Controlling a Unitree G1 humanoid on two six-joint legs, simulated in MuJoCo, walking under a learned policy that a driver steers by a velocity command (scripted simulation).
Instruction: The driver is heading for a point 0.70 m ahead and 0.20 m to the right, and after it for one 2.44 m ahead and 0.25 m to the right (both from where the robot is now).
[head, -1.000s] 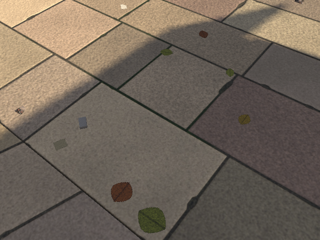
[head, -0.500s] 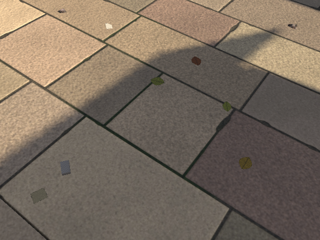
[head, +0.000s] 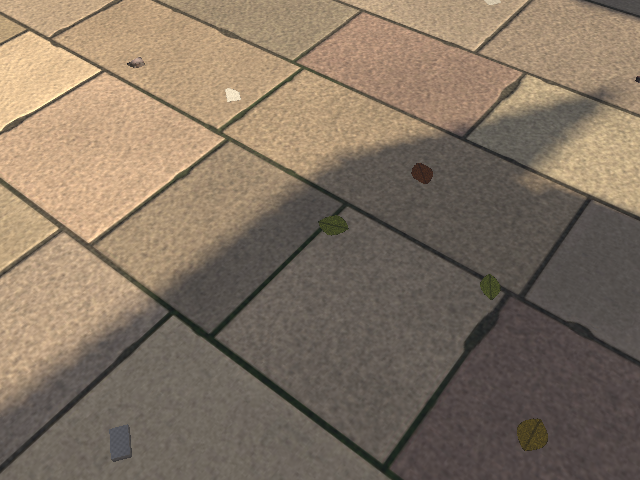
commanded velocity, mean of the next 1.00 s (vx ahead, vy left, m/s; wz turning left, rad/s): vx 0.50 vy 0.00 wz -0.41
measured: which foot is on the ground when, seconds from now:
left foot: up 0.00-0.30, down 0.32-0.84, up 0.86-1.00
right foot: down 0.00-0.32, up 0.34-0.82, down 0.84-1.00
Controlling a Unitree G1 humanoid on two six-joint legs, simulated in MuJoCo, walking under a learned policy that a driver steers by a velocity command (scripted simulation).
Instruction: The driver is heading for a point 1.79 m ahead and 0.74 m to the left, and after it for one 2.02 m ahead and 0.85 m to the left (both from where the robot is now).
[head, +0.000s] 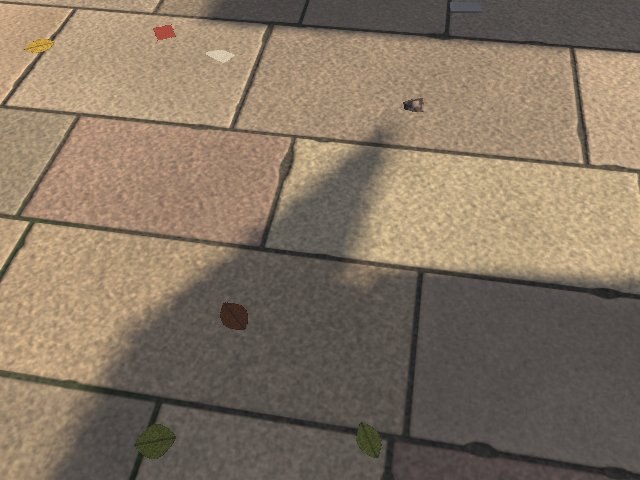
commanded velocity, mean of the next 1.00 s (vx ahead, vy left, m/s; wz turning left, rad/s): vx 0.11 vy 0.00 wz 0.34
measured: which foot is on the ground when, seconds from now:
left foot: up 0.00-0.28, down 0.30-0.72, up 0.74-1.00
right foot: down 0.00-0.32, up 0.34-0.70, down 0.72-1.00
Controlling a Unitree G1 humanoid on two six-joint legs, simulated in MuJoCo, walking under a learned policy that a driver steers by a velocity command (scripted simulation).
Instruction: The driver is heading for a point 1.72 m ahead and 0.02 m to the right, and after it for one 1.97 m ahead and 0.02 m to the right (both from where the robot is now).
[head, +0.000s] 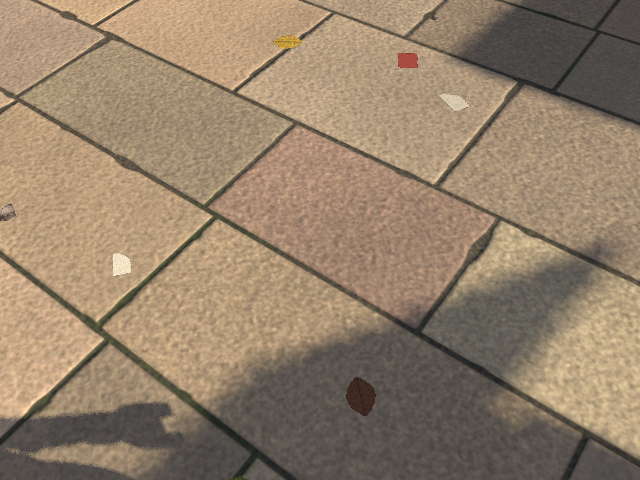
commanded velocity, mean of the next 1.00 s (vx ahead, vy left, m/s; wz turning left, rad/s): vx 0.34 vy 0.00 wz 0.22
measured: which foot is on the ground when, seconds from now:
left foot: up 0.00-0.12, down 0.14-0.66, up 0.68-1.00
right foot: down 0.00-0.14, up 0.16-0.62, down 0.64-1.00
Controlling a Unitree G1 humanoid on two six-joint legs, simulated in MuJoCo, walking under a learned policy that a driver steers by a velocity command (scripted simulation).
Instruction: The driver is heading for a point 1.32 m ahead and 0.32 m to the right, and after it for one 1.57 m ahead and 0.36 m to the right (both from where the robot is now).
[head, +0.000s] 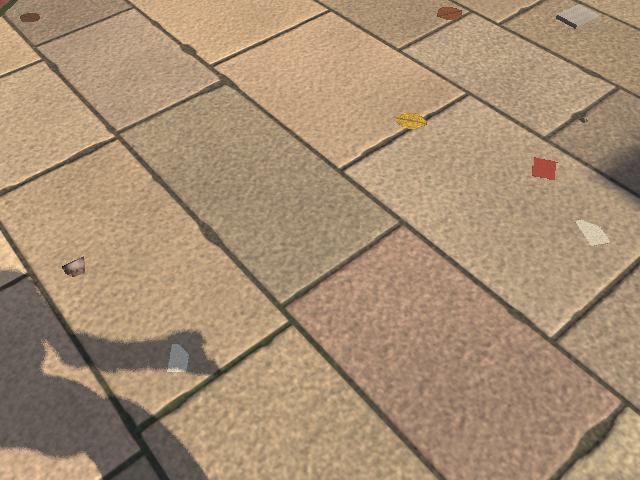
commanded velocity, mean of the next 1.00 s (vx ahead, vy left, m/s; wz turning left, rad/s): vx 0.13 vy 0.00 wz -0.28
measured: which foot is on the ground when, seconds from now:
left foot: up 0.00-0.14, down 0.16-0.64, up 0.66-1.00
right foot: down 0.00-0.16, up 0.18-0.62, down 0.64-1.00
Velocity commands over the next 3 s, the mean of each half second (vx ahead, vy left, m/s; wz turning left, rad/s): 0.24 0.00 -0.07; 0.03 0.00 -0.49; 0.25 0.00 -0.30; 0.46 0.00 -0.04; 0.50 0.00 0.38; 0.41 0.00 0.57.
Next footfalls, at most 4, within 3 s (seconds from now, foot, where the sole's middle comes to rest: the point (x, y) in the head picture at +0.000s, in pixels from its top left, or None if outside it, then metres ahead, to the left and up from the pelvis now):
0.16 left None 0.30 0.14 -0.78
0.64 right None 0.26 -0.10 -0.78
1.12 left None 0.34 0.12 -0.78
1.52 right None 0.35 -0.19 -0.78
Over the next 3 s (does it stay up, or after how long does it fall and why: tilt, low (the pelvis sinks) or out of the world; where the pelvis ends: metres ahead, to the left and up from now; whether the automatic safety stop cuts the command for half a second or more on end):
stays up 1.03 -0.33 -0.03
